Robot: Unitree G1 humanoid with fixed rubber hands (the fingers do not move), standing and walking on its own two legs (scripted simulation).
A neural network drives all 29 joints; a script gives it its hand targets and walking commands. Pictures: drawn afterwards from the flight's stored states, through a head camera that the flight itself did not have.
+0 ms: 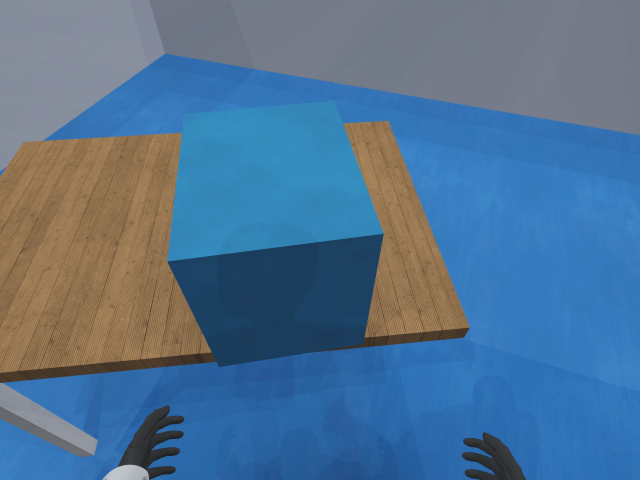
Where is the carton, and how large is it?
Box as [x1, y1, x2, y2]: [167, 101, 383, 366]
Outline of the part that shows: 334,101 184,114 167,261 219,366 360,344 363,342 383,233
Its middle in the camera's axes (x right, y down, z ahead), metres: -0.07 -0.01 +0.62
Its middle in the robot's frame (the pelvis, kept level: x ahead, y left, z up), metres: +0.48 +0.08 +0.01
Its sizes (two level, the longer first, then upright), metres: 0.290 0.235 0.274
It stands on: a table, 0.64 m high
